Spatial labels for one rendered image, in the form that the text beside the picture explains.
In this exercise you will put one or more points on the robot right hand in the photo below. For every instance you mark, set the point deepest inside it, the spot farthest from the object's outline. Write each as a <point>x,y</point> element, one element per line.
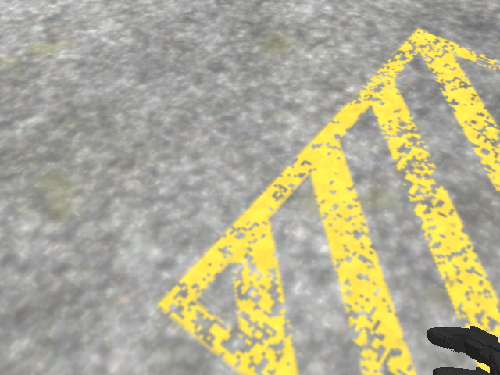
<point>476,343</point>

